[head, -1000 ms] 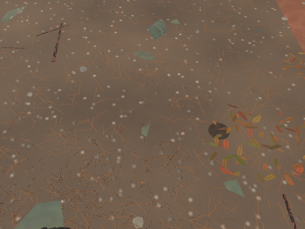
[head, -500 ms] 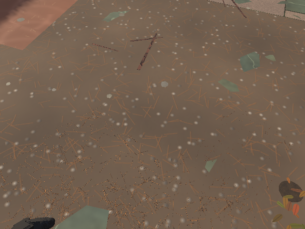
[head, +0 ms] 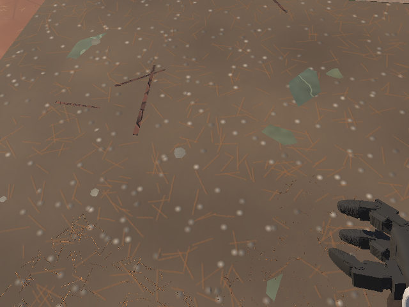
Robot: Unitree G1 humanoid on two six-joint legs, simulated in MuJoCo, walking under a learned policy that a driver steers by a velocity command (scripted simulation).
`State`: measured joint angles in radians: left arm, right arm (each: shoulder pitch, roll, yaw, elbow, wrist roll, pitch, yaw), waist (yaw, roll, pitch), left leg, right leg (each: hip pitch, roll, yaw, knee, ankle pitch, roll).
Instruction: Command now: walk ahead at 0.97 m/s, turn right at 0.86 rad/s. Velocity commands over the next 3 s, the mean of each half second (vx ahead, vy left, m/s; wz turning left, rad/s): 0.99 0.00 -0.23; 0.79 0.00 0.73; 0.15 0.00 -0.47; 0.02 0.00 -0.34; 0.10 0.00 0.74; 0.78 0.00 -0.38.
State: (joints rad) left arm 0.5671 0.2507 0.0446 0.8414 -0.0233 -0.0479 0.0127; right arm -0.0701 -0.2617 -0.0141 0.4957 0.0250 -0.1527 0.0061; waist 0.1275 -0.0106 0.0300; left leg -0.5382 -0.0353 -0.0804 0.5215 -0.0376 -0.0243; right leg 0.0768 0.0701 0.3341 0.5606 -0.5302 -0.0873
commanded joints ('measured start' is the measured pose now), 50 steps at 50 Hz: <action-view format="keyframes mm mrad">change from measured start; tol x64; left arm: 1 4 5 -28 -181 -34 -28 -4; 50 -274 204 29 -159 -2 -13 15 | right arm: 1 564 -284 -106 75 -17 19 -9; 50 271 -164 -75 93 -40 68 32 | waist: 1 -235 513 -579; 50 -77 -77 -117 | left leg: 1 1194 501 -841 -169 -730 260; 16 315 279 28 -520 -12 212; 20 248 218 78 153 483 105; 24 -299 100 -49 966 -333 55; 42 464 -43 264 249 66 176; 45 885 310 -680 -73 335 508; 50 270 272 -353 -201 349 280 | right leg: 1 -811 5 -100 829 10 35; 16 -551 -160 -310 137 562 48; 23 289 -463 490 -296 -367 -77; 41 -33 -307 -621 -61 1483 36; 44 -596 30 -501 985 -100 160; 50 -518 -183 -206 775 149 114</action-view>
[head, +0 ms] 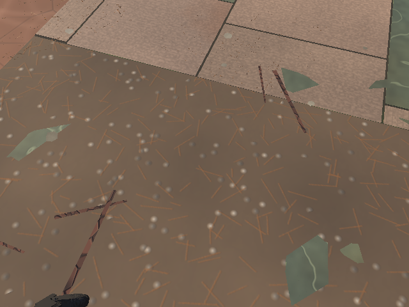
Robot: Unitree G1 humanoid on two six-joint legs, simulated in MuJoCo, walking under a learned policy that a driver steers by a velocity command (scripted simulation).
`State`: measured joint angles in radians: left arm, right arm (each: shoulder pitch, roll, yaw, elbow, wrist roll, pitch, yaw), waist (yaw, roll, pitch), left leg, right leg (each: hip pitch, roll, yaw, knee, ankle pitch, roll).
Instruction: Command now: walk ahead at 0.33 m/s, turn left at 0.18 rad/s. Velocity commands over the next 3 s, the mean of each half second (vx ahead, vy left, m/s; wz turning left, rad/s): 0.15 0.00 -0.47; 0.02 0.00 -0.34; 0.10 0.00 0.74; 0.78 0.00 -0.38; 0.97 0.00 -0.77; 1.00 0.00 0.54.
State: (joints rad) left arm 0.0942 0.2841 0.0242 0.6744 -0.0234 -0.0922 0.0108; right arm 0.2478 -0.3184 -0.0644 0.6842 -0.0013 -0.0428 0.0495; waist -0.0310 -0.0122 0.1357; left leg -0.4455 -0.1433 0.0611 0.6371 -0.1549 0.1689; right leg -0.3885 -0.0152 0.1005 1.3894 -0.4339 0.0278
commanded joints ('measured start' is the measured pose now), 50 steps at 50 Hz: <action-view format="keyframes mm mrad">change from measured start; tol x16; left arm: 1 206 146 46 20 -2 45 20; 19 80 84 59 -72 -2 97 -52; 25 366 321 146 -65 14 86 -7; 31 90 190 107 -158 -15 106 14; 45 172 112 56 -99 76 102 22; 50 -16 113 74 -147 27 104 38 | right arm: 1 -45 -91 -16 -72 -20 -45 -18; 28 -250 -84 -16 -78 -4 12 -42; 50 -39 -201 -56 -7 10 9 -55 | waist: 1 83 -40 -209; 23 68 85 -222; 26 98 -300 -475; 29 49 9 -289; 42 31 -151 -269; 46 119 234 -131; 50 4 185 -208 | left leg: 1 122 356 -401 -323 558 76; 4 154 319 -184 -337 760 65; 15 451 395 -16 -340 456 58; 23 460 396 104 -2 801 -41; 24 327 329 132 186 698 -110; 26 -238 19 -71 730 -519 -232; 27 -268 87 -200 751 -482 -210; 43 223 153 -88 -157 115 -190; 46 108 391 -551 -293 245 71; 50 328 409 -655 -292 265 96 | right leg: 1 -17 -111 18 -108 51 7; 9 -153 -101 -21 -461 375 66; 22 -125 -26 -203 -734 144 -25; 24 192 11 -128 -950 499 -121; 25 457 -225 236 -911 1121 -265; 26 611 -364 543 -938 1188 -460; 30 347 -184 246 -996 781 -272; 38 210 -140 175 -930 764 -220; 43 98 -84 120 -909 321 -135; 50 -151 99 52 -342 -186 17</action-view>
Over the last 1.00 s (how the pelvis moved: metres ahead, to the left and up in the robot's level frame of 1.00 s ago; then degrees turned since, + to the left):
0.81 -0.06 0.00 18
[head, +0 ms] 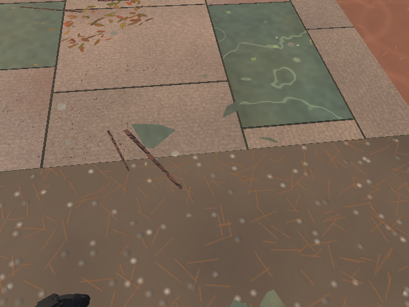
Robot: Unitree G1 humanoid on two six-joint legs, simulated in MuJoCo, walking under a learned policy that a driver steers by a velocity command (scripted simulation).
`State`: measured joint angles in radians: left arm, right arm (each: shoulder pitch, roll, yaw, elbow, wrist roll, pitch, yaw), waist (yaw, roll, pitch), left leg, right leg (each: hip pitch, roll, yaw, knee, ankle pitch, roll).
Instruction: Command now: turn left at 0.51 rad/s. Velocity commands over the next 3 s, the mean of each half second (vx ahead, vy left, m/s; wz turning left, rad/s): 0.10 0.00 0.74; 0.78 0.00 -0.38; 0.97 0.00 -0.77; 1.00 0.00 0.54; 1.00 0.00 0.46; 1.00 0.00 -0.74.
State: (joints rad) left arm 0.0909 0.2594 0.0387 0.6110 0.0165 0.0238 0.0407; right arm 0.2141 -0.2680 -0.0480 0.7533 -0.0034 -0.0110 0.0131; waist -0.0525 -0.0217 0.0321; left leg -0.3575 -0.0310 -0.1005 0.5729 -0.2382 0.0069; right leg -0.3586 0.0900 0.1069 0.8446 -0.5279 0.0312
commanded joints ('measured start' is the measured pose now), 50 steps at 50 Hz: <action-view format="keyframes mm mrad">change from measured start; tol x32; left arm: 1 -12 119 56 -80 -15 -16 3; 50 45 56 12 -18 -58 -59 -86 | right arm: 1 -27 -237 -75 -83 26 -17 -31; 50 97 -97 -34 -11 -13 -112 -25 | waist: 1 37 166 -120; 9 95 214 -166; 12 19 -214 -103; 33 78 -119 68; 37 -150 265 -309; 50 38 49 173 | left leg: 1 249 260 -442 -214 350 225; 9 112 107 -420 -186 129 112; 12 -307 -52 -132 351 -370 -37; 17 -342 54 -8 651 -98 -108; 28 -368 115 77 215 5 -38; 35 392 39 116 -102 28 31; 37 868 433 -488 -213 -433 158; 50 282 243 292 -488 316 43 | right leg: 1 -177 -18 47 172 -53 18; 9 193 10 -27 -498 306 7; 12 254 -507 457 -610 456 -259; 17 233 -311 33 -547 632 -204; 21 443 -391 113 -683 70 -222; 28 350 -372 48 -766 128 -245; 34 130 -367 41 -631 236 -237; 39 -668 -182 26 501 123 -90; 50 -499 -208 -107 188 598 -77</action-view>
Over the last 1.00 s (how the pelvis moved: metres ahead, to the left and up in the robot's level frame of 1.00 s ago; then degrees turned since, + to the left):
0.26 -0.07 0.02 -26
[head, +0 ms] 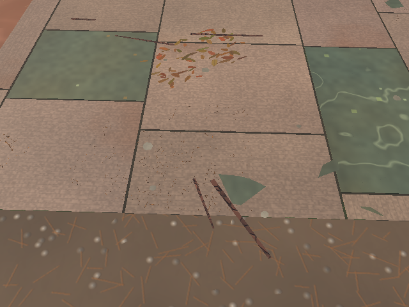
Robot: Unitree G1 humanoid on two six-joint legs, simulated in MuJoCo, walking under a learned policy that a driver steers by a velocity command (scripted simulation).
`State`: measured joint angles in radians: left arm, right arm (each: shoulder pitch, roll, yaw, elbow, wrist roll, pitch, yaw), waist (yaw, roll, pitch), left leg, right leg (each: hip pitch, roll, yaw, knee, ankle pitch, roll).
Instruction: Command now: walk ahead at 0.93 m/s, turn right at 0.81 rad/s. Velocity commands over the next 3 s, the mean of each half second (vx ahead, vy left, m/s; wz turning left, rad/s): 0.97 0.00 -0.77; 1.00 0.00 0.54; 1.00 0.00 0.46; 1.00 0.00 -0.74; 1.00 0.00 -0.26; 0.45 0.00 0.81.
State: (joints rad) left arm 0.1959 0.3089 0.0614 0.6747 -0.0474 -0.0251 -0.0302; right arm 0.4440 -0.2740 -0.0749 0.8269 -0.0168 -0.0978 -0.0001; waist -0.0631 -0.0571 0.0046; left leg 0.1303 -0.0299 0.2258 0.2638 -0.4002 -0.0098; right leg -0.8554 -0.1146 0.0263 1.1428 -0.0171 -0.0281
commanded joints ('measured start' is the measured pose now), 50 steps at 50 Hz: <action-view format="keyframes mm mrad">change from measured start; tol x32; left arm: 1 -101 3 -15 -95 6 -15 -29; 8 451 242 105 9 -7 24 -22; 50 -362 58 -9 -213 32 -142 24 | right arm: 1 -111 -111 -10 -75 3 -22 -17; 26 -612 -66 39 -352 43 -51 25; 32 134 -230 -32 -186 69 -1 21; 50 55 -113 -15 -65 75 11 -8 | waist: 1 37 69 208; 8 403 164 -156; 10 123 -293 -238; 13 75 199 -6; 31 -90 -105 -173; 33 -34 509 -381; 37 4 -44 -31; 50 -21 143 82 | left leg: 1 -175 243 -6 -175 553 41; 7 -115 301 18 451 1676 36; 8 -315 229 2 790 1372 43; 9 -679 13 -59 1266 -69 20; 10 -972 -58 -295 1468 -221 32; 23 -537 76 -206 339 704 -46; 31 -328 -29 -136 291 395 150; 34 419 306 -1168 11 -331 392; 45 -494 24 -615 -102 332 262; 50 -386 46 -686 -16 342 182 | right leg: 1 18 10 -66 -187 102 -37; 7 695 191 -199 -314 -113 -175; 10 1299 -80 673 -647 -430 -457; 21 394 159 192 -949 -101 -225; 26 777 19 204 -944 2 -193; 31 986 -47 58 -391 1079 -111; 32 711 -3 38 -9 780 -91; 33 238 240 71 405 -324 28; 50 560 164 84 -690 175 67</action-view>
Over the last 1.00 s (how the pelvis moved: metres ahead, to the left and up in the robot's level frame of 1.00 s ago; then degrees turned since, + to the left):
0.22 0.16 -0.01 11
